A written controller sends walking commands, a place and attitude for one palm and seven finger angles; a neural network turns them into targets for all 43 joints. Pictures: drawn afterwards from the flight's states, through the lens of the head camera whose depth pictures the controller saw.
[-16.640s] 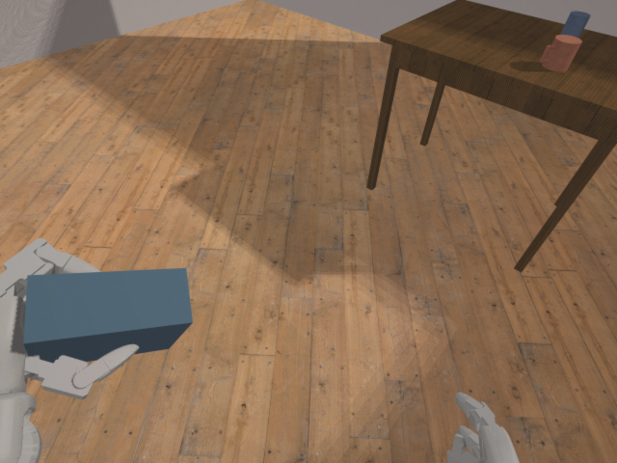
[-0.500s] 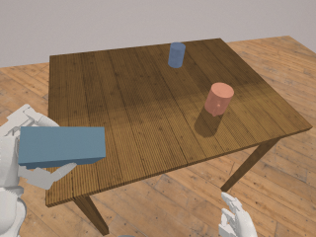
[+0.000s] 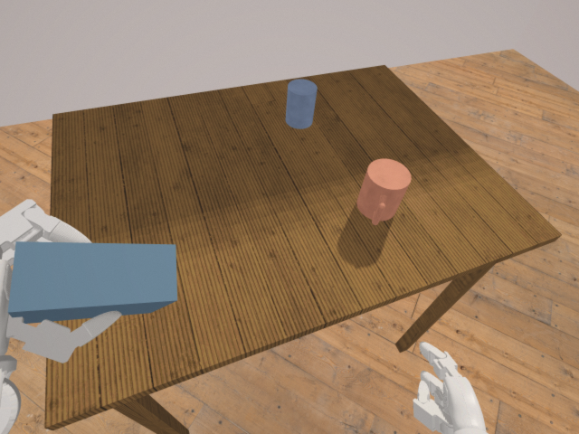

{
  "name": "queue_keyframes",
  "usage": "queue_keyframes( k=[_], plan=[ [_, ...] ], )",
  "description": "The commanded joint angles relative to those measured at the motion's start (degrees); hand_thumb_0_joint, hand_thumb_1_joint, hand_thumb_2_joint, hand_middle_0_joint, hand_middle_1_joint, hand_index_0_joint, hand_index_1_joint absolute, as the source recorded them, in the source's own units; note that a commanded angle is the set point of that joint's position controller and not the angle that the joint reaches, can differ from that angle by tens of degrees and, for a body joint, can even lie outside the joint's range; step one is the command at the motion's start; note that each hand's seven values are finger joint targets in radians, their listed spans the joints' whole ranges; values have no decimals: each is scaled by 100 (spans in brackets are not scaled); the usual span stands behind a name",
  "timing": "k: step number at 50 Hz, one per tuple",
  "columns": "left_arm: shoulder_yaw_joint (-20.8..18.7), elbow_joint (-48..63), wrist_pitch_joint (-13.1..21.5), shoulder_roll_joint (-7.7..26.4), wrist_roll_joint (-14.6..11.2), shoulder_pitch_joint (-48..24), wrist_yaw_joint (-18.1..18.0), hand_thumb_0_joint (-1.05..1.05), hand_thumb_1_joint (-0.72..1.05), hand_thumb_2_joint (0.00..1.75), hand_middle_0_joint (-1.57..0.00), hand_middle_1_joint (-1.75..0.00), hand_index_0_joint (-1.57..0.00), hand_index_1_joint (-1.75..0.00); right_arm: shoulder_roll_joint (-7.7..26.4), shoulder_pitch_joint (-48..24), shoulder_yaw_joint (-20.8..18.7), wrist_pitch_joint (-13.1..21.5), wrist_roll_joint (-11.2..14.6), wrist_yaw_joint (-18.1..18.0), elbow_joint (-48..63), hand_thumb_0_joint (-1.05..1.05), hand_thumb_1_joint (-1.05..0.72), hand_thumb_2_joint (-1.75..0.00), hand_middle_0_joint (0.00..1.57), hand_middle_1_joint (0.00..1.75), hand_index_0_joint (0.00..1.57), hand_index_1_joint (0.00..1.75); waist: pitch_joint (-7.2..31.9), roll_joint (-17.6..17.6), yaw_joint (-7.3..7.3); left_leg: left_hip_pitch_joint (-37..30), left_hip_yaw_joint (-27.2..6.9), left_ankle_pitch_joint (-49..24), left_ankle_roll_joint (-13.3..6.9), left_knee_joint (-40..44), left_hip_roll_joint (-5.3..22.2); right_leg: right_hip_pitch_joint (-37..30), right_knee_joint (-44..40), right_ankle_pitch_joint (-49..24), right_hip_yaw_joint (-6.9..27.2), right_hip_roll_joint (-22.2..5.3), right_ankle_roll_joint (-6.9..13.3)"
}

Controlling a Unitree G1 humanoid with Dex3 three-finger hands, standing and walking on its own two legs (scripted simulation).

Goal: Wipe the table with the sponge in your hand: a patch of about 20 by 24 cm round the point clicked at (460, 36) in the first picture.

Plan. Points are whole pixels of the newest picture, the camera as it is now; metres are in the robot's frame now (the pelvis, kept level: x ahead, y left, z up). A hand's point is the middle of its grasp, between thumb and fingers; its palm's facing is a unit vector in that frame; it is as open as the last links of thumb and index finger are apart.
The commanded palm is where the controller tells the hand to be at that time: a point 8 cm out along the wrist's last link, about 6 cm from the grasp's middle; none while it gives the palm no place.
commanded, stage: shuffle to correct the standing spot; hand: left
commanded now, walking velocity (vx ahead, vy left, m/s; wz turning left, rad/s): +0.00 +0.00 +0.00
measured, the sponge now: (120, 283) +0.24 +0.20 +0.13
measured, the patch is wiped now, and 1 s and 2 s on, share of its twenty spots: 0.00 0.00 0.00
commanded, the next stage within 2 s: come to a stop and stand still in 0.76 s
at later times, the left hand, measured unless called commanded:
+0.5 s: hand (109, 281) +0.23 +0.20 +0.16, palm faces +0.33 -0.86 -0.39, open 9.9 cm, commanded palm +0.17 +0.24 +0.17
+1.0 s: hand (148, 283) +0.23 +0.17 +0.15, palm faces +0.30 -0.86 -0.42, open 9.9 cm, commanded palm +0.17 +0.21 +0.17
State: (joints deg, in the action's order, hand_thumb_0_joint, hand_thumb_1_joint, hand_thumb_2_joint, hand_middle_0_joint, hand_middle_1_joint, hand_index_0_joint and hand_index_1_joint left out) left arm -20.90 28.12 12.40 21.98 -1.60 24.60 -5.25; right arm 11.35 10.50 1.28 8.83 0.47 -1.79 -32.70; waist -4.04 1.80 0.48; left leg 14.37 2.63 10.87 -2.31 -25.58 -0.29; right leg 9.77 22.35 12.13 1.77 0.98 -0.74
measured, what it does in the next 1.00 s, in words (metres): shifts its weight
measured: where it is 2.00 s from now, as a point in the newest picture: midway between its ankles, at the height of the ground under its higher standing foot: outside the picture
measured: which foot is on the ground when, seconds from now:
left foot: down 0.00-1.00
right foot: down 0.00-1.00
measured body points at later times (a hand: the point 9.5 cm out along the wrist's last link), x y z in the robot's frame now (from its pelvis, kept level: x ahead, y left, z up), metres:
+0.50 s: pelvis +0.00 -0.04 +0.00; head +0.03 -0.02 +0.45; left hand +0.20 +0.25 +0.18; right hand +0.19 -0.26 -0.07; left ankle +0.03 +0.09 -0.74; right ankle +0.00 -0.13 -0.74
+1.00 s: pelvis +0.01 -0.07 -0.01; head +0.04 -0.07 +0.44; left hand +0.21 +0.21 +0.18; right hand +0.18 -0.31 -0.09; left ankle +0.03 +0.09 -0.74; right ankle +0.00 -0.13 -0.74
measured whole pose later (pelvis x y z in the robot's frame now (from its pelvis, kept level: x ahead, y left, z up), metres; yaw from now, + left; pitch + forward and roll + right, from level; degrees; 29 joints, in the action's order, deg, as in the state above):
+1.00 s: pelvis +0.01 -0.07 -0.01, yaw +0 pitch +0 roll -1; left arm -21.4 29.9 7.5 22.6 -5.3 28.4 -4.6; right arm 12.5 11.7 -0.8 3.9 1.6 -2.5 -31.7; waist -3.1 -0.6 -1.3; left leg 16.7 0.0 14.5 2.1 -31.2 5.3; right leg 11.8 27.2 15.4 -0.5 6.7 4.9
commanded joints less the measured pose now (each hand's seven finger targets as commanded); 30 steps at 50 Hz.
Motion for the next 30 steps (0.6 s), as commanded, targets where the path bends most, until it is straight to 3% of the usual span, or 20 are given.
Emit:
queue_keyframes(
  k=[1,7,8,9,12,13,14,16,18,19,23,24,25,30],
  plan=[
    [-626,1115,278,836,-149,-113,-100,0,10,130,-120,-160,-120,-160,729,-398,-326,244,49,-61,877,0,-90,-90,20,30,20,30,1207,-462,42,-677,-572,-1050,159,342,539,-170,-224,-1448,283,-423,197],
    [-571,1270,224,870,-184,-363,-89,0,10,130,-120,-160,-120,-160,717,-413,-348,180,59,-98,915,0,-90,-90,20,30,20,30,1258,-373,28,-913,-604,-1253,166,401,697,-42,-138,-1329,167,-343,142],
    [-667,1341,209,998,-171,-476,-115,0,10,130,-120,-160,-120,-160,713,-532,-318,174,71,-97,898,0,-90,-90,20,30,20,30,1202,-497,31,-908,-565,-1108,174,459,713,42,-122,-1163,126,-296,123],
    [-536,1297,213,830,-193,-462,-95,0,10,130,-120,-160,-120,-160,702,-459,-334,158,47,-103,896,0,-90,-90,20,30,20,30,1197,-521,22,-872,-611,-1098,159,492,751,12,-96,-1112,64,-284,122],
    [-600,1422,194,938,-197,-534,-97,0,10,130,-120,-160,-120,-160,702,-403,-380,131,53,-82,952,0,-90,-90,20,30,20,30,1309,-716,39,-1046,-650,-1558,169,404,890,23,9,-1137,31,-280,106],
    [-730,1443,164,1075,-195,-490,-113,0,10,130,-120,-160,-120,-160,696,-517,-352,131,74,-61,951,0,-90,-90,20,30,20,30,1289,-717,55,-1039,-601,-1477,160,406,893,68,1,-1060,8,-239,91],
    [-506,1349,153,800,-226,-456,-78,0,10,130,-120,-160,-120,-160,665,-438,-355,108,63,-50,972,0,-90,-90,20,30,20,30,1236,-694,23,-959,-600,-1384,144,410,917,52,-11,-1024,-15,-249,101],
    [-620,1367,139,921,-232,-438,-74,0,10,130,-120,-160,-120,-160,694,-406,-397,80,63,-38,995,0,-90,-90,20,30,20,30,1231,-763,27,-930,-623,-1371,141,365,963,65,-24,-1038,23,-267,101],
    [-693,1340,102,985,-232,-342,-78,0,10,130,-120,-160,-120,-160,698,-495,-378,57,79,-6,1006,0,-90,-90,20,30,20,30,1106,-804,37,-763,-545,-897,133,382,934,134,-90,-873,51,-237,110],
    [-553,1234,84,812,-264,-280,-53,0,10,130,-120,-160,-120,-160,666,-442,-375,26,65,-6,1029,0,-90,-90,20,30,20,30,1043,-739,7,-633,-575,-660,106,367,927,101,-146,-861,69,-260,123],
    [-717,1285,22,985,-292,-219,-48,0,10,130,-120,-160,-120,-160,690,-491,-396,-19,96,-8,1053,0,-90,-90,20,30,20,30,973,-569,-5,-568,-470,-181,132,242,831,318,-264,-775,244,-257,166],
    [-533,1276,23,792,-320,-259,-24,0,10,130,-120,-160,-120,-160,667,-448,-390,-31,75,-15,1072,0,-90,-90,20,30,20,30,965,-571,-34,-514,-505,-32,111,230,818,313,-273,-695,256,-266,184],
    [-662,1300,11,949,-324,-278,-24,0,10,130,-120,-160,-120,-160,678,-436,-426,-25,76,-42,1102,0,-90,-90,20,30,20,30,975,-487,-16,-534,-496,43,111,179,821,368,-289,-648,331,-286,184],
    [-666,1444,-51,976,-373,-397,-20,0,10,130,-120,-160,-120,-160,677,-405,-449,-58,81,-86,1106,0,-90,-90,20,30,20,30,1032,-329,-37,-587,-381,161,116,-149,697,541,-355,-523,538,-373,262]
  ],
)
